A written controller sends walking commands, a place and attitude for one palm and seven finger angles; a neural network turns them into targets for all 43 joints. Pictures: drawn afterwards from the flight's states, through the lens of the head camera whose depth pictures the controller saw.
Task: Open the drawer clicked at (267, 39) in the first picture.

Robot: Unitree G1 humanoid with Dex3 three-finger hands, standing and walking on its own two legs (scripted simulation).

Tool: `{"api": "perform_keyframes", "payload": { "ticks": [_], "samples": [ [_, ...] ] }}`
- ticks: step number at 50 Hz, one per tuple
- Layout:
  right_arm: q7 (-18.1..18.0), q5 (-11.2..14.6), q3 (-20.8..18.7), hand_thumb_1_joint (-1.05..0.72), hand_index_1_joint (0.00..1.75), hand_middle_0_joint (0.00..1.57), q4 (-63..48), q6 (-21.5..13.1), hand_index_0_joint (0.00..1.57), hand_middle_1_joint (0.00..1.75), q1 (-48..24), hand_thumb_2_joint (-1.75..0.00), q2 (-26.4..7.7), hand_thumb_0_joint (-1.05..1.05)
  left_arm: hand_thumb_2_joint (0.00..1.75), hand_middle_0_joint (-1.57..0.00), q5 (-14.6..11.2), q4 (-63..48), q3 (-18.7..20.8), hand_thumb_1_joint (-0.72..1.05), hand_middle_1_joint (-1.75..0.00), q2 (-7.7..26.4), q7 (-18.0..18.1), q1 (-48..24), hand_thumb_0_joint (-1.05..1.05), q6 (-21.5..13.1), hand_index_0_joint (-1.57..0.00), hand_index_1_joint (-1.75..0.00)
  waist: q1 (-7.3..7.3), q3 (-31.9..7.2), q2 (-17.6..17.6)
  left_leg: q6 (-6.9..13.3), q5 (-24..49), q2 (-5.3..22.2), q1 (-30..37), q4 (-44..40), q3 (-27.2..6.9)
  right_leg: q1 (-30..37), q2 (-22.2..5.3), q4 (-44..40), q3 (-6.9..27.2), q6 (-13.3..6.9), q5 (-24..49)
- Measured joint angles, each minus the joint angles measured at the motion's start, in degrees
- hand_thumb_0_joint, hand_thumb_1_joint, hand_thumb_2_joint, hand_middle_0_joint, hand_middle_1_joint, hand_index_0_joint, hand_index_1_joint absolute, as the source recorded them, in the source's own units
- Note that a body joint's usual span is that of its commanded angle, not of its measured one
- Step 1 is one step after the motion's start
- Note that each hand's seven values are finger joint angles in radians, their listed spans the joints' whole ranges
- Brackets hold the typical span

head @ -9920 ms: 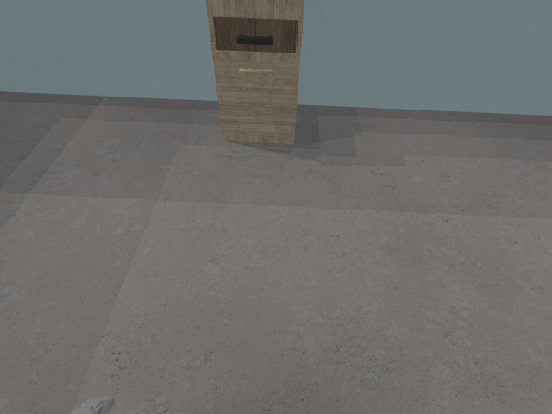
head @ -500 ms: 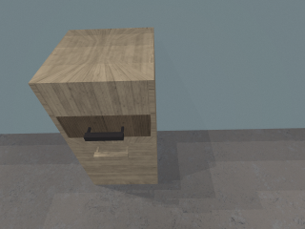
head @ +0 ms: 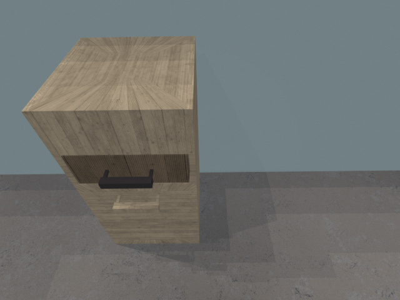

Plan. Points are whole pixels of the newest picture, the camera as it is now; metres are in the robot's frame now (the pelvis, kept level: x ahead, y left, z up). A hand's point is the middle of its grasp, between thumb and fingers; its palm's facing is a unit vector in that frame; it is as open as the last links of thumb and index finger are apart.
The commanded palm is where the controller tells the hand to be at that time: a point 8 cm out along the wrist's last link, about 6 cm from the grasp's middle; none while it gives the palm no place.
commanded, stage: come to a stop and stand still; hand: left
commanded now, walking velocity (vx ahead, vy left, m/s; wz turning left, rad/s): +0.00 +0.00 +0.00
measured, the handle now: (127, 177) +0.50 +0.27 -0.15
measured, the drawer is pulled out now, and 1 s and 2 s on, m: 0.00 0.00 0.00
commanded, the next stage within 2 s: look again from close up in 0.40 s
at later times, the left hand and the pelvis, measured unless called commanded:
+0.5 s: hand out of the picture -0.02 +0.14 -0.17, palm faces +0.05 -0.98 -0.17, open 7.3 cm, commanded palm none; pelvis +0.00 -0.01 +0.00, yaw +1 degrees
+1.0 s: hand out of the picture -0.02 +0.14 -0.17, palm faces +0.05 -0.98 -0.17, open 7.4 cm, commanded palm none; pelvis +0.00 -0.01 +0.00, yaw +0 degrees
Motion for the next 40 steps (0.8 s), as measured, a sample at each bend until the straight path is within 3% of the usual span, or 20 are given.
{"api": "perform_keyframes", "payload": {
  "ticks": [40],
  "samples": [
    [-0.17, -0.08, -0.19, -0.91, 0.30, 0.19, 0.70, 0.24, 0.19, 0.30, 1.76, -0.89, 1.37, 0.00, 0.90, -0.20, -0.06, -0.55, 0.48, 0.92, -0.30, -0.43, -0.12, 0.87, 0.01, 0.04, -0.20, -0.30, 0.09, 0.19, -0.66, -1.20, 0.64, 1.30, -0.36, -0.65, -0.86, 0.34, 1.29, -1.72, -0.96, -1.24, 0.83]
  ]
}}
